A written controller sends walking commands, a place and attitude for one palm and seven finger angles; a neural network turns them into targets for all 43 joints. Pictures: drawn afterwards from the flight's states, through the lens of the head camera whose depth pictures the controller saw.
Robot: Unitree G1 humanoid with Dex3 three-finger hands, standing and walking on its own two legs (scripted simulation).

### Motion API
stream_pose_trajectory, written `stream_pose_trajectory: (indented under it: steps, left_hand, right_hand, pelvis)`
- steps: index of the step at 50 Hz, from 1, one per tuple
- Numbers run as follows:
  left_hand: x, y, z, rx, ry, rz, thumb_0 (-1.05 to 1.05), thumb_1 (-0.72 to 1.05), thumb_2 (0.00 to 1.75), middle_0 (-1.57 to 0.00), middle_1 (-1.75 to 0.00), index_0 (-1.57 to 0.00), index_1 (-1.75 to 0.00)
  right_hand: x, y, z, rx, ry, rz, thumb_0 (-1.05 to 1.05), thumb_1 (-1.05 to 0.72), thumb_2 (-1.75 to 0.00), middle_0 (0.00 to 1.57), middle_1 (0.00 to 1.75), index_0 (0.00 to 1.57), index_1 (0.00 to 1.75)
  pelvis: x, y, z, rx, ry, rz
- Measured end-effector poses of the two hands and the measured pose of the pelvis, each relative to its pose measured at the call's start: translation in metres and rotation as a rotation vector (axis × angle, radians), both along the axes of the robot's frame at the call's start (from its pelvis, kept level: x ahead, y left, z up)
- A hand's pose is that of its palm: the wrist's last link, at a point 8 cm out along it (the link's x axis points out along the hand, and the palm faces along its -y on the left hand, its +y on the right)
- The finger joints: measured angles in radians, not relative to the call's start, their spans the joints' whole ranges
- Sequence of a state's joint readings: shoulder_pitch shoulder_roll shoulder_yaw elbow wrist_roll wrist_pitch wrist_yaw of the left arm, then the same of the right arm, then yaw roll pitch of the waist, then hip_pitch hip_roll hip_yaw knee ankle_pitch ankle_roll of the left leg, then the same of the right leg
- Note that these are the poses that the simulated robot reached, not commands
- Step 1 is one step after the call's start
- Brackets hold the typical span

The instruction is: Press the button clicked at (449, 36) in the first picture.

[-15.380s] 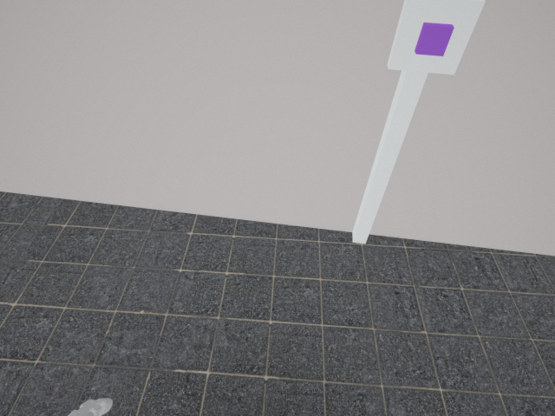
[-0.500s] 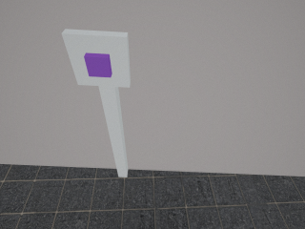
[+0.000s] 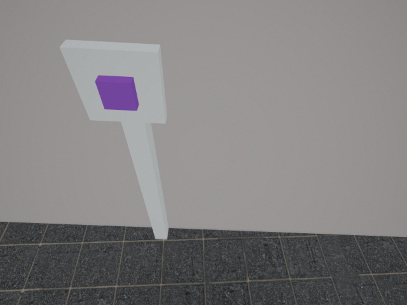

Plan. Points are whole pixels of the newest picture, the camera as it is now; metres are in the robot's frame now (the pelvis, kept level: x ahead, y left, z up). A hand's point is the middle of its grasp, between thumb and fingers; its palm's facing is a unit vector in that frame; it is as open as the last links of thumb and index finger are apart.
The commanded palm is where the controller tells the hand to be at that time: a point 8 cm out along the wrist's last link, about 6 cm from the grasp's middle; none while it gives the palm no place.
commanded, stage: come to a stop and stand still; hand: left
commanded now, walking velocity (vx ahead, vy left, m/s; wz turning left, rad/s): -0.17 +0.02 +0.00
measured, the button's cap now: (118, 92) +0.48 +0.22 +0.15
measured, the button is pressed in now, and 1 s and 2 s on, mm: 0 0 0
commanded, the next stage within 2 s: look again from close up in 0.76 s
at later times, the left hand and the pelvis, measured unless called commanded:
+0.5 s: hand out of the picture +0.01 +0.20 -0.16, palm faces +0.00 -0.97 -0.23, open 7.4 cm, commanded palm none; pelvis -0.05 +0.02 +0.00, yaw -1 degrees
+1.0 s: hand out of the picture -0.05 +0.16 -0.17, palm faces -0.01 -0.98 -0.17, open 7.4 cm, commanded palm none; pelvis -0.04 +0.00 +0.00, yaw -1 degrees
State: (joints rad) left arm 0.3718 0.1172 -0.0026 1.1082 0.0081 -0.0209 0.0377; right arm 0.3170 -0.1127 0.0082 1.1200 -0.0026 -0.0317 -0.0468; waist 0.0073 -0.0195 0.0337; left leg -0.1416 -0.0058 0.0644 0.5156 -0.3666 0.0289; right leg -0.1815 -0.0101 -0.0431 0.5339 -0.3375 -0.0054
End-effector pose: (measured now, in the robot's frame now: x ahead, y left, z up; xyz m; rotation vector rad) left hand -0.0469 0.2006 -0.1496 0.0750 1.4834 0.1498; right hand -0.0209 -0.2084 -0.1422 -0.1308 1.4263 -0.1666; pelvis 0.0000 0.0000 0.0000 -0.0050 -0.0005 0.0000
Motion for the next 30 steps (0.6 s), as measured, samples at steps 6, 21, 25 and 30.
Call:
stream_pose_trajectory:
  steps: [6, 21, 25, 30]
  left_hand:
    - [0.025, 0.009, 0.007, 0.03, -0.051, -0.016, 0.01, 0.92, 0.9, -0.2, -0.3, -0.21, -0.3]
    - [0.048, 0.043, 0.01, 0.095, -0.226, -0.099, 0.01, 0.91, 0.9, -0.19, -0.3, -0.2, -0.3]
    - [0.046, 0.047, 0.017, 0.099, -0.256, -0.108, 0.01, 0.91, 0.9, -0.2, -0.3, -0.2, -0.3]
    - [0.029, 0.049, 0.021, 0.101, -0.225, -0.118, 0.0, 0.91, 0.9, -0.2, -0.3, -0.2, -0.3]
  right_hand:
    - [0.014, -0.008, 0.007, -0.028, -0.029, 0.0, 0.02, -0.93, -0.9, 0.2, 0.3, 0.2, 0.3]
    - [0.019, -0.012, 0.005, -0.026, -0.208, 0.022, 0.01, -0.92, -0.9, 0.2, 0.3, 0.2, 0.3]
    - [0.01, -0.007, 0.003, -0.013, -0.218, 0.035, 0.01, -0.93, -0.9, 0.2, 0.3, 0.2, 0.3]
    - [-0.008, -0.006, 0.001, 0.006, -0.187, 0.041, 0.01, -0.93, -0.9, 0.2, 0.3, 0.2, 0.3]
  pelvis:
    - [-0.004, 0.002, 0.006, 0.004, 0.001, -0.001]
    - [-0.043, 0.011, -0.002, -0.004, -0.031, -0.013]
    - [-0.052, 0.015, -0.001, -0.001, -0.043, -0.017]
    - [-0.06, 0.016, 0.002, 0.011, -0.032, -0.023]
